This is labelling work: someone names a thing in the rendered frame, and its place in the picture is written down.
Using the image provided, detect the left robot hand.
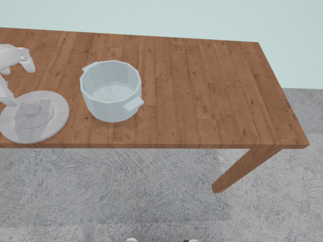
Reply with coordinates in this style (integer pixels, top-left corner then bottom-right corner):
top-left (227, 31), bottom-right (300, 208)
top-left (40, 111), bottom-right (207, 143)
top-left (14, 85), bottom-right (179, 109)
top-left (0, 44), bottom-right (35, 106)

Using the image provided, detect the knob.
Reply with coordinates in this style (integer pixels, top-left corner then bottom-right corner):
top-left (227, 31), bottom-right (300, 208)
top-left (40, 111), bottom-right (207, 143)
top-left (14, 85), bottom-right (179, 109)
top-left (20, 101), bottom-right (42, 118)

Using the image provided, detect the pot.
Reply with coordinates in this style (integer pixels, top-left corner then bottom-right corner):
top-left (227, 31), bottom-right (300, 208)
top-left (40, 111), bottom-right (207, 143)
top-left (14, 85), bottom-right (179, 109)
top-left (80, 60), bottom-right (144, 123)

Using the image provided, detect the table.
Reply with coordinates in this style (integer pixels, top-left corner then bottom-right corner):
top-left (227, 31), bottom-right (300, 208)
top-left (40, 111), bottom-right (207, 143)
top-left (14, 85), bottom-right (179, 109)
top-left (0, 27), bottom-right (310, 193)

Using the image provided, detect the lid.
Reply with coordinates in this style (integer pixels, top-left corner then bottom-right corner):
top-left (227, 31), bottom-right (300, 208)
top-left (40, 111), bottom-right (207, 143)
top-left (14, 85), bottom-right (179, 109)
top-left (0, 90), bottom-right (70, 144)

